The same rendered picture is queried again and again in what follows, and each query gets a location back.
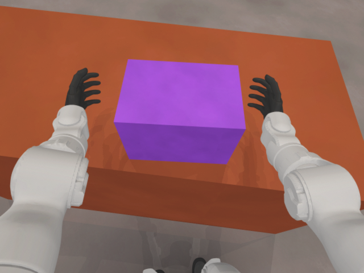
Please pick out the robot right foot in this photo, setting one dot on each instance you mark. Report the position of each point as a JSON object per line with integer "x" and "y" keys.
{"x": 198, "y": 265}

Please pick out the pedestal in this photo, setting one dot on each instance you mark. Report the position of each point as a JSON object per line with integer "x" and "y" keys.
{"x": 41, "y": 51}

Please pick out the robot right hand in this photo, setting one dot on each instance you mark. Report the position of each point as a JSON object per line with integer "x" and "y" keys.
{"x": 272, "y": 101}

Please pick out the robot left hand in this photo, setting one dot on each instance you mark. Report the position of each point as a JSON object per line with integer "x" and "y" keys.
{"x": 76, "y": 94}

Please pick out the carton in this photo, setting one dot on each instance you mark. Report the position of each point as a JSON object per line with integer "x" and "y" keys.
{"x": 180, "y": 112}

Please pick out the right robot shin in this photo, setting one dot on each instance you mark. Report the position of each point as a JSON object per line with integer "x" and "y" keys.
{"x": 214, "y": 260}

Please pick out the robot right upper arm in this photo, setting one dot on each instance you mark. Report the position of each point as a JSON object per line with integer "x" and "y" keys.
{"x": 325, "y": 197}

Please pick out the robot left forearm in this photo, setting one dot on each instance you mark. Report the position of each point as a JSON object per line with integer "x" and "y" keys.
{"x": 70, "y": 134}

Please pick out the robot right forearm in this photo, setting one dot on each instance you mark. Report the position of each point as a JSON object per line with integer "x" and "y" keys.
{"x": 284, "y": 151}

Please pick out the robot left upper arm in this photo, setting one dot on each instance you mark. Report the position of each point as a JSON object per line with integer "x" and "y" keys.
{"x": 49, "y": 182}

